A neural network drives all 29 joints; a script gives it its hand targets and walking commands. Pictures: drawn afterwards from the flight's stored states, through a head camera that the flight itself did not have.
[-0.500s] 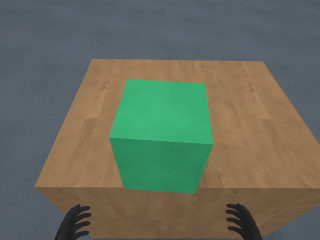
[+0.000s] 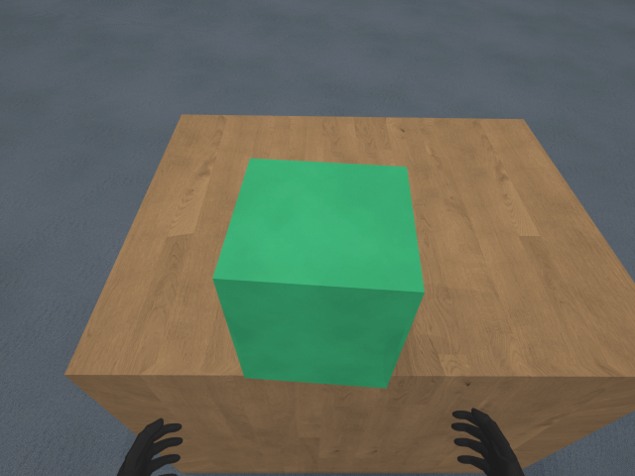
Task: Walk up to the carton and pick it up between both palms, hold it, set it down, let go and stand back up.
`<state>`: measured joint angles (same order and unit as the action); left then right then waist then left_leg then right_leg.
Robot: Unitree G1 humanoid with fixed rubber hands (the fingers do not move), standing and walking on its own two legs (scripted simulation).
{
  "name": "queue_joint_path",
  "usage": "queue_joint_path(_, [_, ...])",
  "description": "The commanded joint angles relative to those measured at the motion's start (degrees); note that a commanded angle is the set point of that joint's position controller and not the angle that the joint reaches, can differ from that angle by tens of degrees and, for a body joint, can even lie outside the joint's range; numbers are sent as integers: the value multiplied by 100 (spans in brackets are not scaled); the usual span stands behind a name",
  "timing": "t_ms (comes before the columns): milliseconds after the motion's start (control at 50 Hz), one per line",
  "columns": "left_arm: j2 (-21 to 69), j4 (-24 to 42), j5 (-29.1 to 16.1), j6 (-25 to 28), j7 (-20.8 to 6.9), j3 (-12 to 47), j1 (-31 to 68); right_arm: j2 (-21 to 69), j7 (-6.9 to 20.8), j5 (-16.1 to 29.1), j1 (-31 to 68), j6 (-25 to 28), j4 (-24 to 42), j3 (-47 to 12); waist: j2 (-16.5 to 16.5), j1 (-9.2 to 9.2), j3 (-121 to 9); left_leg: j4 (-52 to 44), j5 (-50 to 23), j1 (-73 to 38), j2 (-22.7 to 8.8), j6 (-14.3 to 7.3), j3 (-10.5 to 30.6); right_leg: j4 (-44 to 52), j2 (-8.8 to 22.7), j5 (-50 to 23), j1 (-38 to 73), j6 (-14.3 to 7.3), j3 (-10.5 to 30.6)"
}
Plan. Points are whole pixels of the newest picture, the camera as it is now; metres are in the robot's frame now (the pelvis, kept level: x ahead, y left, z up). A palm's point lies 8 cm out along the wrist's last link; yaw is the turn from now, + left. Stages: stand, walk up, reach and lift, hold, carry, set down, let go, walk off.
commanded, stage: let go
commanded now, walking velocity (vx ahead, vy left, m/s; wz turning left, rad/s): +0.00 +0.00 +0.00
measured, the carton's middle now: (321, 278) +0.39 +0.00 +0.04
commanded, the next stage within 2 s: stand in 0.26 s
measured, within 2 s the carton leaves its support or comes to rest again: neither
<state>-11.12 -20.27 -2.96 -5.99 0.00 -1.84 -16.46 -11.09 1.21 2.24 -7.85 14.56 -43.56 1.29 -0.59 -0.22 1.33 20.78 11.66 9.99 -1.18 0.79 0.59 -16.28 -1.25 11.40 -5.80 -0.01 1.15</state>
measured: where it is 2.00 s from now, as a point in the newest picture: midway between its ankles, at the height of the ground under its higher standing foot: outside the picture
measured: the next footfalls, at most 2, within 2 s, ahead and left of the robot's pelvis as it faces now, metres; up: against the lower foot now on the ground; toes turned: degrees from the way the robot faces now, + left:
none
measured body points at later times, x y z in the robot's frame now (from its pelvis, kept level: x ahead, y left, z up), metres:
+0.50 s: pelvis +0.00 -0.01 +0.00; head +0.01 +0.00 +0.45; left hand +0.17 +0.28 -0.06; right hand +0.16 -0.29 -0.09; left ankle -0.01 +0.12 -0.75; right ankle -0.03 -0.12 -0.75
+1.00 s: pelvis +0.00 -0.01 +0.00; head -0.01 +0.00 +0.45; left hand +0.15 +0.30 -0.07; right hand +0.14 -0.31 -0.09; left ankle -0.01 +0.12 -0.75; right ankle -0.03 -0.12 -0.75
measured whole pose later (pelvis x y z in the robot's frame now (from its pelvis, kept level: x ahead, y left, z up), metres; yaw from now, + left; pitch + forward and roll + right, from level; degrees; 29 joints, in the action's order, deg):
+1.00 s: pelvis +0.00 -0.01 +0.00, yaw +0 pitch +0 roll +0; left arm -23.3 -31.4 -2.0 1.8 0.4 -1.8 -15.7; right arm -21.3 1.4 -0.7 -10.0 2.4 -44.1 2.9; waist 0.2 -0.2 -0.8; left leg 23.2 13.0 10.0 -0.8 0.6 0.5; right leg -22.4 -1.0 14.6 -7.5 -0.1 1.2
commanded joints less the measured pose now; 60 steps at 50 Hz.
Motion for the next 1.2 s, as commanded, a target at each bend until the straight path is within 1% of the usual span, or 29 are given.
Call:
queue_joint_path(0, [-449,-94,445,107,64,67,726,-650,37,-229,317,238,213,69,-5,-116,-521,20,-1528,-1463,91,249,-390,65,-164,-709,-422,-146,-497])
queue_joint_path(80, [-491,-195,510,48,50,62,757,-725,4,-303,325,172,128,86,-63,-52,-500,62,-1497,-1530,135,246,-466,57,-96,-745,-519,-110,-484])
queue_joint_path(120, [-525,-210,463,61,24,76,778,-644,-43,-346,379,156,248,85,156,-51,-392,57,-1349,-1424,156,174,-451,90,-100,-651,-516,-72,-468])
queue_joint_path(200, [-467,-247,544,33,72,53,916,-751,-1,-367,516,161,57,135,-162,-111,-367,60,-1511,-1420,146,290,-464,3,-120,-699,-534,-98,-501])
queue_joint_path(260, [-483,-157,462,88,61,93,814,-698,6,-292,357,186,138,147,-85,-73,-530,52,-1582,-1434,111,271,-453,14,-143,-806,-471,-114,-514])
queue_joint_path(280, [-1663,-409,727,445,147,-474,358,-1785,-175,-643,-200,-481,136,419,-27,-33,-1028,454,-2509,-442,-430,-92,109,-765,561,-1465,3,-122,181])
queue_joint_path(300, [-1736,-456,559,545,148,-586,140,-1786,-206,-674,20,-698,256,507,174,-150,-1151,555,-2205,-310,-444,-191,86,-783,597,-1351,251,-43,189])
queue_joint_path(340, [-1534,-471,532,594,157,-510,180,-1547,-192,-606,-76,-926,250,425,270,-105,-663,383,-1281,-101,-379,-247,164,-697,582,-919,-244,-82,281])
queue_joint_path(380, [-1511,-605,569,683,137,-406,193,-1595,-143,-575,148,-966,310,459,-136,-52,-809,400,-518,12,-316,-268,249,-693,708,-355,-135,-171,384])
queue_joint_path(400, [-1606,-592,567,704,98,-455,402,-1502,-137,-527,58,-1021,255,362,349,-37,-504,262,-346,152,-386,-313,282,-628,657,-125,-258,-158,366])
queue_joint_path(440, [-1497,-670,542,746,72,-306,399,-1692,-92,-557,158,-1038,271,436,86,-48,-543,384,-588,126,-354,-396,271,-646,637,-406,-323,-186,351])
queue_joint_path(500, [-1897,-846,570,773,29,-326,273,-1842,-2,-496,87,-1158,176,424,-112,-11,-449,207,-330,60,-376,-365,332,-666,626,-344,-436,-146,317])
queue_joint_path(520, [-1981,-836,578,813,49,-360,249,-1752,-1,-471,36,-1174,212,409,147,-123,-470,239,-461,44,-399,-378,494,-588,610,-224,-407,-214,378])
queue_joint_path(600, [-1950,-1063,565,841,43,-217,261,-1966,15,-466,15,-1176,142,415,-165,47,-557,332,-669,-188,-397,-426,398,-648,751,-618,-433,-262,468])
queue_joint_path(620, [-2139,-991,537,845,14,-291,220,-2024,49,-463,-162,-1204,183,406,298,47,-839,412,-994,-305,-425,-436,426,-695,716,-633,-220,-259,353])
queue_joint_path(640, [-1995,-1103,590,858,31,-271,332,-2002,27,-433,-47,-1215,125,419,123,126,-762,385,-1075,-282,-360,-390,295,-677,614,-826,-302,-192,299])
queue_joint_path(720, [-2102,-1186,525,869,27,-299,209,-1980,8,-430,-166,-1246,144,421,-149,-3,-836,392,-1376,-264,-365,-385,276,-697,681,-1043,32,-186,294])
queue_joint_path(780, [-2173,-1252,531,880,45,-311,217,-1981,12,-415,-30,-1244,130,406,86,58,-851,440,-1447,-362,-437,-384,314,-655,677,-1293,-82,-156,274])
queue_joint_path(800, [-2079,-1323,502,895,71,-294,186,-2013,16,-475,139,-1250,174,410,121,-73,-709,414,-1347,-288,-404,-381,373,-685,728,-1142,-107,-198,337])
queue_joint_path(840, [-2234,-1287,562,848,73,-309,368,-2014,1,-439,-93,-1267,127,396,185,60,-450,307,-1187,-201,-424,-422,369,-614,683,-902,-289,-189,370])
queue_joint_path(860, [-2063,-1317,513,856,59,-259,288,-2023,-7,-420,-13,-1277,66,412,-79,13,-632,325,-901,-164,-394,-441,401,-579,702,-657,-211,-215,370])
queue_joint_path(920, [-2260,-1382,560,848,41,-314,267,-1992,2,-378,-196,-1252,-22,356,-18,94,-605,203,-831,-94,-394,-368,375,-613,684,-619,-135,-232,318])
queue_joint_path(940, [-2117,-1404,579,889,38,-267,249,-2063,-6,-430,-89,-1200,51,410,-358,17,-484,253,-1000,-121,-431,-371,388,-610,698,-706,-139,-247,311])
queue_joint_path(980, [-2231,-1445,589,905,12,-290,127,-2076,-21,-421,6,-1215,22,410,45,-35,-471,270,-1272,-212,-498,-378,438,-621,675,-894,-181,-250,262])
queue_joint_path(1000, [-2203,-1472,572,897,11,-288,238,-2041,-11,-375,51,-1244,79,400,-224,80,-722,306,-1175,-251,-447,-399,346,-658,708,-1044,-124,-220,322])
queue_joint_path(1020, [-2094,-1427,537,926,18,-275,252,-2038,-6,-396,-84,-1224,61,375,49,26,-525,274,-1101,-153,-420,-374,412,-678,667,-836,-170,-181,287])
queue_joint_path(1060, [-2151,-1441,562,848,13,-305,229,-2172,8,-392,16,-1221,6,408,-244,4,-514,268,-1066,-302,-469,-380,367,-559,692,-919,-248,-215,330])
queue_joint_path(1100, [-2238,-1484,544,905,36,-313,292,-2098,-21,-381,-35,-1192,44,377,13,96,-579,251,-1423,-244,-463,-363,382,-627,690,-1052,-161,-258,343])
queue_joint_path(1180, [-2108,-1590,545,902,19,-267,319,-2096,-32,-344,-97,-1215,6,413,-103,122,-692,303,-1544,-447,-451,-355,391,-615,711,-1173,-95,-212,336])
